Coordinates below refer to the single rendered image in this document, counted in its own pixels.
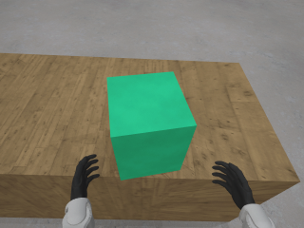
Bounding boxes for robot left hand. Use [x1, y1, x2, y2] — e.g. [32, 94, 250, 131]
[70, 154, 100, 200]

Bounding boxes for carton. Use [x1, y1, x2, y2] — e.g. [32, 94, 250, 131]
[106, 71, 197, 181]

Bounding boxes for robot right hand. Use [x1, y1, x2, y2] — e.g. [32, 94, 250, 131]
[212, 161, 256, 210]

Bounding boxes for pedestal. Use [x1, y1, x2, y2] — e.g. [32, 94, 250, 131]
[0, 52, 300, 222]

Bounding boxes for left robot forearm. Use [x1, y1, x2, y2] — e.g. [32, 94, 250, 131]
[62, 198, 95, 228]

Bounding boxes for right robot forearm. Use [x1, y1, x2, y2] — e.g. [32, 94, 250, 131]
[238, 203, 276, 228]

